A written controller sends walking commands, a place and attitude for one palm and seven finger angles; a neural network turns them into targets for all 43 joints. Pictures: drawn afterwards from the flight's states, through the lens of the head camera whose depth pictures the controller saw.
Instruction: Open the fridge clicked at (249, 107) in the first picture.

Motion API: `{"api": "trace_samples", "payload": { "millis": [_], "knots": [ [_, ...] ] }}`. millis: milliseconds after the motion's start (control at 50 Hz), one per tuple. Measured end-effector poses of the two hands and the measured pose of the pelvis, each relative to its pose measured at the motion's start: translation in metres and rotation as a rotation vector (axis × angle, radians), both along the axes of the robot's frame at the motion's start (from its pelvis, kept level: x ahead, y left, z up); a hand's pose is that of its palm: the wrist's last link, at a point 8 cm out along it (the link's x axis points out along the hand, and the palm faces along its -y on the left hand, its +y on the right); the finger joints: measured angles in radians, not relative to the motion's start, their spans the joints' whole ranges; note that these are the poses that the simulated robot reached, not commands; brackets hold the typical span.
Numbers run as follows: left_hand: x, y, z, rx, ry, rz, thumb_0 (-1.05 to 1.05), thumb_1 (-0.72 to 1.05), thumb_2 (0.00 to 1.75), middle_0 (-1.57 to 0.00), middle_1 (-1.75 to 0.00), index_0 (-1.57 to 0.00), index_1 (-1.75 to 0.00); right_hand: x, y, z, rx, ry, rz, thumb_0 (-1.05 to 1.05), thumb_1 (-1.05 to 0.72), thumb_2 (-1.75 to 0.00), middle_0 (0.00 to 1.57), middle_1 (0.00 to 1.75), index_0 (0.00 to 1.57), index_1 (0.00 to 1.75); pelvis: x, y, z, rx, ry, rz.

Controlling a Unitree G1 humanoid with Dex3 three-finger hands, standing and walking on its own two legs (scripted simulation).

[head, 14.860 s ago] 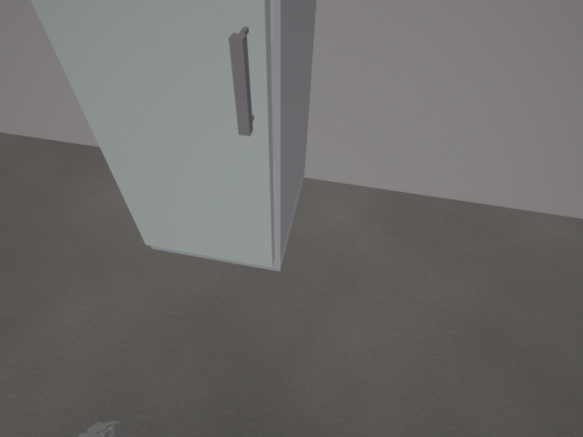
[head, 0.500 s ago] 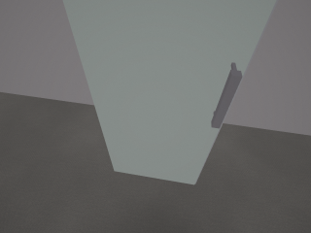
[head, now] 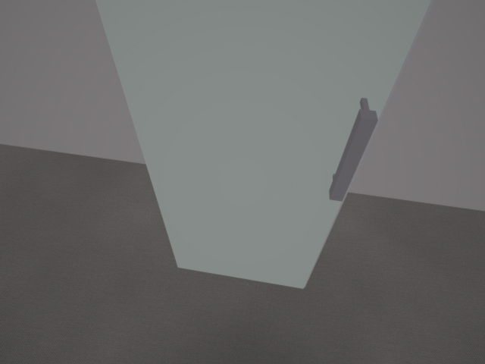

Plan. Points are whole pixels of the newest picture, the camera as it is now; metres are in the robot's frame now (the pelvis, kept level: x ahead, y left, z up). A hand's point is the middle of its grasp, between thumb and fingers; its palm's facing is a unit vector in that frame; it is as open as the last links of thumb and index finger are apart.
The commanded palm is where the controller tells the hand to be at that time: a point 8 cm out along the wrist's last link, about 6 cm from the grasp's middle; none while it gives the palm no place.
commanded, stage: look again from close up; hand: right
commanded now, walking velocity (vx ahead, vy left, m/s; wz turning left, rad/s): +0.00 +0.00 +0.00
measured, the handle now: (348, 152) +0.51 -0.19 +0.08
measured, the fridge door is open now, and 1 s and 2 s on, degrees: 0 0 0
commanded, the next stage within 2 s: raise the hand to about handle height in 0.14 s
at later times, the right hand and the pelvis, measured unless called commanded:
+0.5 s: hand (400, 335) +0.19 -0.23 -0.01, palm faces +0.17 +0.98 -0.07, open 7.8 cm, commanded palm +0.11 -0.29 -0.05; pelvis -0.03 +0.01 -0.06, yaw -1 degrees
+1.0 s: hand (424, 344) +0.18 -0.26 -0.01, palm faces +0.17 +0.98 -0.06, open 10.6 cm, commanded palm +0.14 -0.30 +0.01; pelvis -0.04 +0.00 -0.07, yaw -2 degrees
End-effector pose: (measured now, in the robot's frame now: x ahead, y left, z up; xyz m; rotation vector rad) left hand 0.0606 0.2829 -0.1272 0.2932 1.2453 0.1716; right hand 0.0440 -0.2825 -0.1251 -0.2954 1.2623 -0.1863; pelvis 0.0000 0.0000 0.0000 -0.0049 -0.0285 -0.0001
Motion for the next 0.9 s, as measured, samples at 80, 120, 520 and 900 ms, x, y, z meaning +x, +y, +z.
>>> {"api": "trace_samples", "payload": {
  "millis": [80,120,520,900],
  "knots": [
    [0.001,0.000,0.000,0.000,-0.003,-0.002,0.01,0.91,0.90,-0.21,-0.30,-0.20,-0.30,0.001,0.000,0.000,-0.001,-0.001,0.000,0.00,-0.91,-0.90,0.20,0.30,0.20,0.30,0.000,0.000,0.000,0.000,0.000,0.000],
    [0.002,0.000,0.000,0.001,-0.004,-0.003,0.01,0.91,0.90,-0.21,-0.30,-0.20,-0.30,0.001,-0.001,0.000,-0.001,-0.001,0.000,0.00,-0.91,-0.90,0.20,0.30,0.20,0.30,0.000,0.000,0.000,0.000,0.000,-0.001],
    [0.071,-0.028,-0.001,-0.056,-0.629,-0.149,0.01,0.91,0.90,-0.21,-0.30,-0.20,-0.30,0.113,0.004,0.113,0.134,-1.348,0.137,0.01,-0.77,-0.84,0.21,0.39,0.21,0.39,-0.034,0.010,-0.068,-0.007,0.209,-0.007],
    [0.075,-0.066,-0.029,-0.076,-0.620,-0.203,0.01,0.90,0.90,-0.21,-0.30,-0.21,-0.30,0.091,-0.018,0.112,0.148,-1.255,0.088,0.01,-0.33,-0.65,0.24,0.67,0.24,0.67,-0.049,0.008,-0.087,0.059,0.217,-0.047]
  ]
}}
